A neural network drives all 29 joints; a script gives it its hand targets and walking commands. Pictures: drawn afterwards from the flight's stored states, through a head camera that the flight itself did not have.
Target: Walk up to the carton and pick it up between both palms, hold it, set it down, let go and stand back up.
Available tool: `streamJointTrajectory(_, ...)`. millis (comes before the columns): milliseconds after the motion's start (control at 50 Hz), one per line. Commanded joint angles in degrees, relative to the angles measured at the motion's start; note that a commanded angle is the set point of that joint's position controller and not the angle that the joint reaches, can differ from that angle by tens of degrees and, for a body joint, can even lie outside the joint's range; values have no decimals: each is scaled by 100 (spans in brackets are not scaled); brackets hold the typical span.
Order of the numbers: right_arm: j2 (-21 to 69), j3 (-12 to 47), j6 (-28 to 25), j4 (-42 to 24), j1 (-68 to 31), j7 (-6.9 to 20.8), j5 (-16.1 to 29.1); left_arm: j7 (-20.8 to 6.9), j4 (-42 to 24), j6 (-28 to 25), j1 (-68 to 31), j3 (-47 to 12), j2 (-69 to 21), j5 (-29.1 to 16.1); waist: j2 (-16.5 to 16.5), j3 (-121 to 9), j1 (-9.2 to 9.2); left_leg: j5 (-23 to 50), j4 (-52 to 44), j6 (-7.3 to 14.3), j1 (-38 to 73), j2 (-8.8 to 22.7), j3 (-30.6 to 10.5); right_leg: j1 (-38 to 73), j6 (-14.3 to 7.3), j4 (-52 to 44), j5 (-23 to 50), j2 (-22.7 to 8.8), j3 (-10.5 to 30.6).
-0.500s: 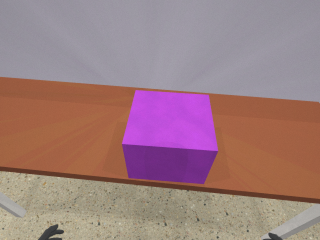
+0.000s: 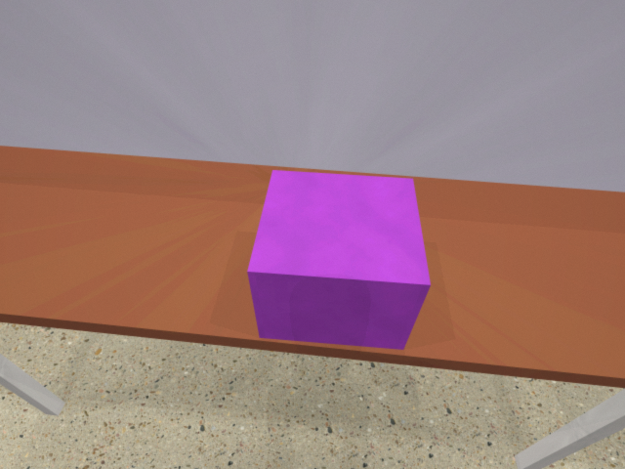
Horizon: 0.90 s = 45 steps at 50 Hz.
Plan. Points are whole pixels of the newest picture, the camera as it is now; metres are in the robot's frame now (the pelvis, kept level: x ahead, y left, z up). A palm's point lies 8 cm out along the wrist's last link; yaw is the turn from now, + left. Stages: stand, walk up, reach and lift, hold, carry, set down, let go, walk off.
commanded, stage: stand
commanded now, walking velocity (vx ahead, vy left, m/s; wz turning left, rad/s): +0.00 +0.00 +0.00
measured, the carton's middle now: (336, 257) +0.42 -0.03 +0.01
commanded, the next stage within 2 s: none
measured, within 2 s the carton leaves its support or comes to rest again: neither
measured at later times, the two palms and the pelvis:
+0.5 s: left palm out of the picture +0.06 +0.31 -0.11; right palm out of the picture +0.07 -0.31 -0.11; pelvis +0.00 +0.00 +0.00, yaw +0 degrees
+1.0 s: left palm out of the picture +0.07 +0.30 -0.11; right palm out of the picture +0.08 -0.32 -0.11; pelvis +0.00 -0.01 +0.00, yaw +1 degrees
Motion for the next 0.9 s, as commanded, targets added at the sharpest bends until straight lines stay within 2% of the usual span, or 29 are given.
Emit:
streamJointTrajectory(0,-1067,-201,-73,-196,-251,-50,20,58,-191,-86,-279,206,1060,-13,-23,-26,-14,597,-508,124,-226,773,-795,53,-209,-370,366,-587,690)
streamJointTrajectory(20,-1106,-200,-64,-168,-258,-58,24,58,-151,-82,-237,191,1030,-30,83,8,-7,578,-509,130,-259,780,-784,56,-203,-396,381,-596,705)
streamJointTrajectory(200,-1064,-158,-56,-64,-331,-69,43,65,-27,-66,-284,175,1075,-25,3,26,-33,543,-563,118,-230,788,-806,31,-212,-439,352,-619,708)
streamJointTrajectory(220,-1133,-175,-55,-33,-321,-73,45,56,13,-73,-234,173,1033,-34,90,24,-13,522,-577,119,-271,778,-827,56,-217,-443,325,-619,705)
streamJointTrajectory(320,-1080,-154,-53,-6,-352,-69,51,68,44,-62,-280,178,1093,-31,32,-10,-31,661,-581,104,-229,791,-815,112,-223,-429,471,-629,682)
streamJointTrajectory(340,-1095,-153,-57,-2,-386,-77,44,64,37,-69,-290,178,1061,-34,12,-54,12,664,-558,119,-205,790,-805,129,-217,-438,431,-635,698)
streamJointTrajectory(360,-1061,-155,-55,-1,-376,-66,51,75,47,-72,-308,179,1096,-23,-3,-85,-33,668,-578,101,-191,783,-802,121,-219,-443,431,-636,683)
streamJointTrajectory(420,-1144,-160,-47,51,-358,-83,47,66,59,-54,-316,177,1065,-31,70,17,-12,626,-570,89,-232,776,-779,107,-222,-479,423,-644,702)
streamJointTrajectory(460,-1104,-161,-49,45,-361,-74,52,71,72,-61,-308,178,1069,-34,-31,13,-34,688,-563,94,-201,784,-798,78,-235,-459,472,-656,705)
streamJointTrajectory(500,-1117,-157,-41,53,-382,-82,56,72,81,-60,-353,187,1099,-38,65,-26,-32,733,-563,92,-154,780,-797,91,-228,-478,485,-648,707)
streamJointTrajectory(580,-1068,-151,-45,80,-360,-84,67,77,95,-65,-355,187,1092,-43,-26,-69,-46,809,-548,92,-111,797,-792,132,-231,-488,579,-663,712)
streamJointTrajectory(880,-1073,-159,-27,128,-375,-98,62,89,126,-41,-427,181,1050,-50,-24,-71,-42,850,-576,63,-106,817,-784,202,-244,-505,695,-678,712)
